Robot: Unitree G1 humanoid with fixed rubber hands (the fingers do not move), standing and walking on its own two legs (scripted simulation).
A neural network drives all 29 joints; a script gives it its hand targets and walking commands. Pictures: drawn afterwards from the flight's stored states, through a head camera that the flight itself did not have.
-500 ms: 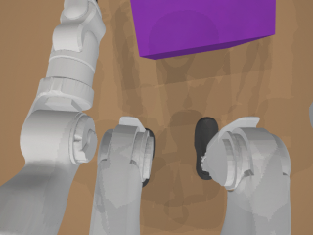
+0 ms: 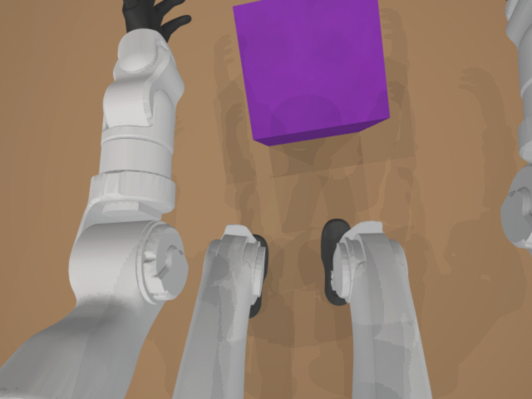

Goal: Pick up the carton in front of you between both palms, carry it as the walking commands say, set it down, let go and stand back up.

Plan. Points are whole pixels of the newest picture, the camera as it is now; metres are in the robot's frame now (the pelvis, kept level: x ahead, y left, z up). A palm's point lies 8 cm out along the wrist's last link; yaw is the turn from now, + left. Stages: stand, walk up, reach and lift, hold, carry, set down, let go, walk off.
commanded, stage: set down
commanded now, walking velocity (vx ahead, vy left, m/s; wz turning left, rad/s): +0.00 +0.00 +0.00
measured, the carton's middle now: (308, 81) +0.55 -0.05 -0.37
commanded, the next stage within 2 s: let go in 0.42 s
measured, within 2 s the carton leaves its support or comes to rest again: neither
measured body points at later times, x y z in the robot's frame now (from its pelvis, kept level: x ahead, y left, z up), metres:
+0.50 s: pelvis +0.03 -0.01 +0.14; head +0.35 -0.05 +0.46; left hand +0.55 +0.15 +0.04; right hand +0.58 -0.26 +0.05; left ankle +0.09 +0.11 -0.46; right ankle +0.11 -0.10 -0.46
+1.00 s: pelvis +0.10 +0.01 +0.24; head +0.29 -0.01 +0.65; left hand +0.42 +0.21 +0.13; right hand +0.42 -0.24 +0.13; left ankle +0.09 +0.11 -0.46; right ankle +0.11 -0.10 -0.46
